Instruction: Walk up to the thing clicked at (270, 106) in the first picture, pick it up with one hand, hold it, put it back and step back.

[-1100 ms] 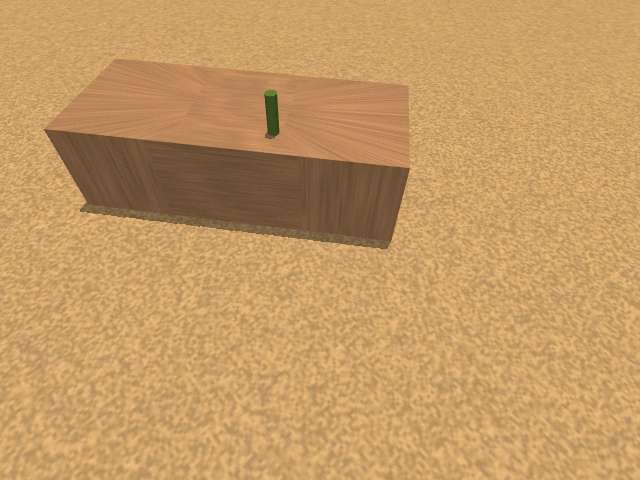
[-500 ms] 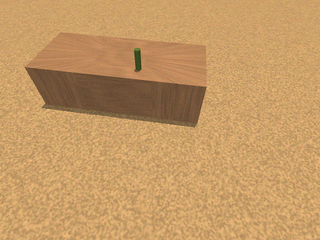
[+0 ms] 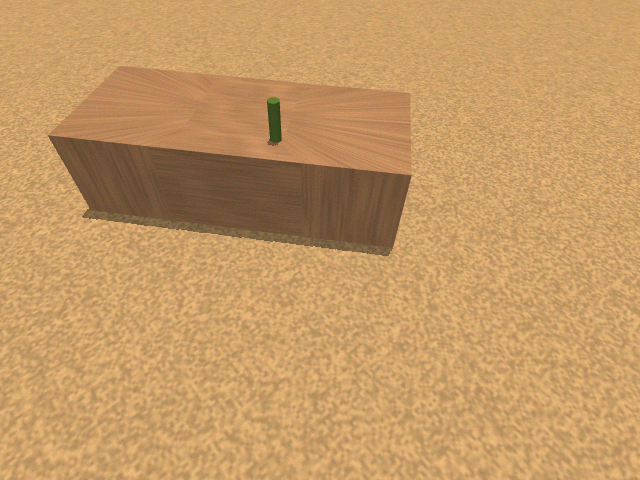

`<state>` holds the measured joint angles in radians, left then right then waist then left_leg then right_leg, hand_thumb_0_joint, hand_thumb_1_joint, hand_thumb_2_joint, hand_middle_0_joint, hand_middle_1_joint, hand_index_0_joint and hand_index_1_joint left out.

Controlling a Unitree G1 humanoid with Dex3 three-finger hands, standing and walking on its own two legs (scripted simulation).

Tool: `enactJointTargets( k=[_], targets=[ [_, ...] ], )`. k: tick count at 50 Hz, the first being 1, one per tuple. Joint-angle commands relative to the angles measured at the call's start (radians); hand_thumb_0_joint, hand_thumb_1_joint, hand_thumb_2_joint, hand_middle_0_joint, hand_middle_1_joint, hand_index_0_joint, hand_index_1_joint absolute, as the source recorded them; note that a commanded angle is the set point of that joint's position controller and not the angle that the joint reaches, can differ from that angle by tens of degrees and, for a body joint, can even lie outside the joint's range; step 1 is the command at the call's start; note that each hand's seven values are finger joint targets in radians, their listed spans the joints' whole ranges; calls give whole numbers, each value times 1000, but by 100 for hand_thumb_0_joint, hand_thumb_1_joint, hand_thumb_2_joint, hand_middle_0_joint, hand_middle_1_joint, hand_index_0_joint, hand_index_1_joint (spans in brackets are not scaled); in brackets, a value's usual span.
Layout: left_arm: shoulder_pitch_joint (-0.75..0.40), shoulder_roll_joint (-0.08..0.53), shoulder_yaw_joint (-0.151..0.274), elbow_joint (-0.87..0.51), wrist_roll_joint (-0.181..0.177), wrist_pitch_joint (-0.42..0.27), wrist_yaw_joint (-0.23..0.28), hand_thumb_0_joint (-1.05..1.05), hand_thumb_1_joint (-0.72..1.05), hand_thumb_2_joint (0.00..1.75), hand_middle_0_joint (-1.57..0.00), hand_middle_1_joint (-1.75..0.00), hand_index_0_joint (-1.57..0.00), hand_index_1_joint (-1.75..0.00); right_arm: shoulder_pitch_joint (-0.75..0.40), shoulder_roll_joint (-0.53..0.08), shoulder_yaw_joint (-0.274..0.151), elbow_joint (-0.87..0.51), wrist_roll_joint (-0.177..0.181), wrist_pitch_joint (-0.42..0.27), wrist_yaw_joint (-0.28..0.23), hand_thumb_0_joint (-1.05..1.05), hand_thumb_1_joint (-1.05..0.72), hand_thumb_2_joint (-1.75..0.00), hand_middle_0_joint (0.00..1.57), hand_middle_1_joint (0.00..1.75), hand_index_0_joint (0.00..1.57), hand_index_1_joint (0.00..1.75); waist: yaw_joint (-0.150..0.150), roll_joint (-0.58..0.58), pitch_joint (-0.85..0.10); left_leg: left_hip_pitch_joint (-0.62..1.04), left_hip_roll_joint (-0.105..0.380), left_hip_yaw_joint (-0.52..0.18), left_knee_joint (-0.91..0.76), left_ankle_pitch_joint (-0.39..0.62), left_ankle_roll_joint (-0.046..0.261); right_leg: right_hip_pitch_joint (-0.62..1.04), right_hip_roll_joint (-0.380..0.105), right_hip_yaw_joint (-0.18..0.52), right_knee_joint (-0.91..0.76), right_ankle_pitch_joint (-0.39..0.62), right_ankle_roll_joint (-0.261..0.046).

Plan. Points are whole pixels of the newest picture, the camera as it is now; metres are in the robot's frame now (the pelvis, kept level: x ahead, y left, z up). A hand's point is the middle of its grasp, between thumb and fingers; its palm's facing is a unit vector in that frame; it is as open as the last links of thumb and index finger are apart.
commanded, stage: stand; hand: left
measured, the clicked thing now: (274, 120) +1.30 +0.18 -0.31
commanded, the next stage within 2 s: walk up in 0.02 s
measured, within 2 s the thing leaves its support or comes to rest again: neither
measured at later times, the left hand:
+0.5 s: hand (64, 475) +0.16 +0.36 -0.16, palm faces -0.10 -0.93 -0.35, open 7.4 cm
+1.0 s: hand (178, 287) +0.46 +0.26 -0.13, palm faces -0.13 -0.92 -0.37, open 7.4 cm
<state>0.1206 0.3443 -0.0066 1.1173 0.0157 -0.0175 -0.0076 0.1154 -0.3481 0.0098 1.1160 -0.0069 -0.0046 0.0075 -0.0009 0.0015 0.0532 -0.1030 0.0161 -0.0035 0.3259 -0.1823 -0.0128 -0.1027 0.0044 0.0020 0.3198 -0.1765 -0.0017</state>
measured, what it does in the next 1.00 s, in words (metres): walks ahead: left foot, then right foot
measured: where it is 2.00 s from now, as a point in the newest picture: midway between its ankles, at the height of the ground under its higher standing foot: (303, 326)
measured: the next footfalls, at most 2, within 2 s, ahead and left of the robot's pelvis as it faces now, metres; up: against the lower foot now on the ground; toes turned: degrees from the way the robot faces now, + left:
left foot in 0.30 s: +0.16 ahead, +0.18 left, +0.00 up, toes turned +1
right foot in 0.80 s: +0.39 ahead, -0.09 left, +0.00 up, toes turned -9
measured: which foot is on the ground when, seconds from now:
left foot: down 0.00-0.10, up 0.12-0.28, down 0.30-0.82, up 0.84-1.00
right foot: down 0.00-0.32, up 0.34-0.78, down 0.80-1.00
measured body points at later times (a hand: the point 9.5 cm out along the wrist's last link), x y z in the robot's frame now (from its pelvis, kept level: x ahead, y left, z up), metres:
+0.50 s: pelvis +0.10 +0.07 -0.01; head +0.10 +0.10 +0.44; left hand +0.17 +0.40 -0.14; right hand +0.13 -0.26 -0.11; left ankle +0.12 +0.18 -0.75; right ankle +0.12 -0.07 -0.69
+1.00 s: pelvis +0.33 +0.02 -0.01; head +0.35 +0.00 +0.44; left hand +0.46 +0.31 -0.11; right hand +0.34 -0.29 -0.14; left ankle +0.31 +0.18 -0.67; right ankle +0.35 -0.08 -0.75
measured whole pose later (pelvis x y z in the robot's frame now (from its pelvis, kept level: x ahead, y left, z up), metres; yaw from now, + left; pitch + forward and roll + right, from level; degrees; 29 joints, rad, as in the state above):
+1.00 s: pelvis +0.33 +0.02 -0.01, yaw -7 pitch -3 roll +1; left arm 0.22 0.35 0.03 0.85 0.00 -0.10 -0.04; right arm 0.30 -0.41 -0.04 0.87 0.00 -0.03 0.05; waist 0.00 0.05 0.10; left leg -0.40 0.04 -0.03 1.11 -0.37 0.04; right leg -0.24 -0.01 -0.05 0.51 -0.22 -0.04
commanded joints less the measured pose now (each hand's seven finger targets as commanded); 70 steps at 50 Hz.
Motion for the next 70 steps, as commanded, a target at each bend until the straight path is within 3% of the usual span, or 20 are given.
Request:
enactJointTargets(
  k=[1,4,7,12,15,17,18,21,23,34,39,40,42,43,48,59,63,65,66,70],
  targets=[
    [48,317,105,-114,11,-34,-9,0,90,90,-20,-30,-20,-30,13,-307,-111,-116,-27,-43,8,0,-90,-90,20,30,20,30,9,17,-178,26,75,-69,61,-365,100,14,-93,120,21,-346,-68],
    [80,339,130,-111,26,-39,-26,0,90,90,-20,-30,-20,-30,-64,-257,-110,-155,-38,-36,31,0,-90,-90,20,30,20,30,54,-84,44,-378,16,-9,240,-464,74,-5,-220,350,-95,-692,-147],
    [145,351,144,-140,28,-59,-23,0,90,90,-20,-30,-20,-30,-105,-235,-115,-200,-38,-52,40,0,-90,-90,20,30,20,30,91,-118,127,-589,73,-46,418,-258,35,146,-367,517,-183,-429,-272],
    [43,352,142,-223,27,-54,-34,0,90,90,-20,-30,-20,-30,16,-241,-139,-207,-30,-56,66,0,-90,-90,20,30,20,30,10,-195,6,-239,65,-15,296,-243,33,-61,-247,286,-143,-396,-183],
    [-57,274,117,-268,21,-39,-40,0,90,90,-20,-30,-20,-30,318,-279,-183,-117,-33,-63,46,0,-90,-90,20,30,20,30,-158,-18,-69,304,21,19,154,-16,19,-473,-89,69,216,-389,-91],
    [62,177,84,-266,7,-31,-29,0,90,90,-20,-30,-20,-30,355,-411,-212,-148,-56,-71,23,0,-90,-90,20,30,20,30,-154,316,-70,254,346,-581,-184,-604,80,-673,121,78,774,-418,-44],
    [102,278,100,-254,5,-28,-21,0,90,90,-20,-30,-20,-30,187,-435,-208,-206,-36,-70,26,0,-90,-90,20,30,20,30,-87,205,-23,70,413,-651,-233,-726,163,-600,29,162,809,-341,-51],
    [191,322,117,-191,-8,-37,-35,0,90,90,-20,-30,-20,-30,54,-336,-166,-257,-21,-77,30,0,-90,-90,20,30,20,30,12,133,70,-64,305,-388,-193,-572,193,-497,-63,135,746,-185,-32],
    [202,311,119,-175,-4,-38,-48,0,90,90,-20,-30,-20,-30,103,-309,-158,-256,-11,-89,32,0,-90,-90,20,30,20,30,-9,136,75,-62,250,-257,-194,-441,164,-483,-59,105,680,-113,-19],
    [-23,244,101,-290,-1,-48,-80,0,90,90,-20,-30,-20,-30,223,-318,-154,-281,-7,-88,39,0,-90,-90,20,30,20,30,-57,90,106,14,230,-46,-154,-127,189,-425,-82,-26,297,52,-18],
    [143,259,122,-250,-1,-68,-53,0,90,90,-20,-30,-20,-30,224,-290,-141,-322,-1,-73,28,0,-90,-90,20,30,20,30,49,-19,-54,-18,184,50,253,317,150,-37,-8,-85,171,20,-63],
    [265,308,144,-220,4,-76,-39,0,90,90,-20,-30,-20,-30,264,-247,-122,-330,-1,-74,29,0,-90,-90,20,30,20,30,94,-125,-160,-117,118,101,482,238,121,179,-39,-43,141,-21,-80],
    [358,420,173,-229,-10,-80,-20,0,90,90,-20,-30,-20,-30,310,-256,-110,-339,8,-68,24,0,-90,-90,20,30,20,30,121,-260,-218,-519,-52,34,816,-365,62,413,-417,666,-9,-127,-254],
    [297,418,174,-254,-25,-78,-15,0,90,90,-20,-30,-20,-30,280,-308,-121,-320,2,-64,12,0,-90,-90,20,30,20,30,110,-197,-190,-527,17,-28,897,-351,60,338,-451,687,2,-88,-310],
    [176,301,129,-299,-30,-91,-6,0,90,90,-20,-30,-20,-30,287,-235,-112,-289,10,-51,30,0,-90,-90,20,30,20,30,7,-110,-31,-380,52,-80,786,-134,51,-33,-236,173,-2,274,-177],
    [167,345,136,-352,-4,-106,-17,0,90,90,-20,-30,-20,-30,86,-232,-144,-354,-14,-61,81,0,-90,-90,20,30,20,30,29,-102,6,-236,96,15,304,53,27,-160,-264,83,-16,-38,-192],
    [194,291,111,-350,-4,-91,-15,0,90,90,-20,-30,-20,-30,312,-301,-176,-283,-27,-78,61,0,-90,-90,20,30,20,30,-95,95,-125,138,25,52,202,-64,77,-266,-153,-14,417,104,-129],
    [292,204,85,-349,-22,-80,-11,0,90,90,-20,-30,-20,-30,361,-411,-199,-316,-28,-88,39,0,-90,-90,20,30,20,30,-82,318,-149,280,392,-615,-36,-274,220,-597,70,-34,835,-345,-51],
    [254,303,105,-328,-10,-71,6,0,90,90,-20,-30,-20,-30,324,-421,-201,-321,5,-83,40,0,-90,-90,20,30,20,30,-87,229,-129,211,448,-677,-43,-276,305,-595,-8,52,915,-386,-65],
    [260,280,101,-288,-32,-68,-15,0,90,90,-20,-30,-20,-30,214,-293,-140,-347,14,-93,25,0,-90,-90,20,30,20,30,-7,113,4,-48,255,-181,-11,176,188,-449,-80,85,787,-194,-53]
  ],
)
